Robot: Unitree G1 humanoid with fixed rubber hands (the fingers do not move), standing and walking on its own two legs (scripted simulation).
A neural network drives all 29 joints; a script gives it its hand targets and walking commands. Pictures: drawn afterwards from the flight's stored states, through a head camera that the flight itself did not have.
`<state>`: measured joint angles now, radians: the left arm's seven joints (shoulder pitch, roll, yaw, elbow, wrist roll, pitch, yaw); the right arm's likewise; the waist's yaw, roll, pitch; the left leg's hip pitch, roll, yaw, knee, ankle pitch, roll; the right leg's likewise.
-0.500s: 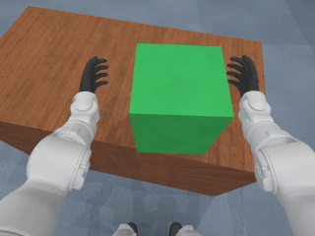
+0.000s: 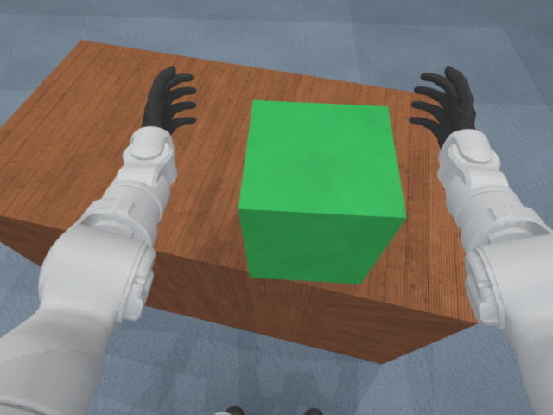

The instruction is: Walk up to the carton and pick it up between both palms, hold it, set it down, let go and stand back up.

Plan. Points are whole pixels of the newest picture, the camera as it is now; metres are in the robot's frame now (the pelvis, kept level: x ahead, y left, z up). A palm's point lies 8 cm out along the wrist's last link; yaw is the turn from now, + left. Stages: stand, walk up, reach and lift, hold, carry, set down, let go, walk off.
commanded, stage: set down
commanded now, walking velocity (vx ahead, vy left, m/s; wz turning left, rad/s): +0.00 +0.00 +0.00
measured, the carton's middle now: (311, 200) +0.47 -0.03 -0.03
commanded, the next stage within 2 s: none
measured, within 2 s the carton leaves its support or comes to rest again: neither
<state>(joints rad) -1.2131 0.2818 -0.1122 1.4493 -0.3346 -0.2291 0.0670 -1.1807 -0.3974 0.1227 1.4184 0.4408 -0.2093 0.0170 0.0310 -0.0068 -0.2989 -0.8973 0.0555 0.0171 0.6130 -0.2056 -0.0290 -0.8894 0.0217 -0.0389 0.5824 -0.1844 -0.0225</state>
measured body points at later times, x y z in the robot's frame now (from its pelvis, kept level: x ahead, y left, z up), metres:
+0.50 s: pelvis +0.00 +0.00 +0.02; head +0.07 +0.01 +0.46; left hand +0.49 +0.20 +0.15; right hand +0.50 -0.21 +0.16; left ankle +0.02 +0.14 -0.71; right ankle +0.03 -0.10 -0.71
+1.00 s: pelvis +0.00 -0.01 +0.02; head +0.05 +0.00 +0.47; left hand +0.42 +0.19 +0.08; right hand +0.43 -0.22 +0.08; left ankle +0.02 +0.14 -0.71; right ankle +0.03 -0.10 -0.71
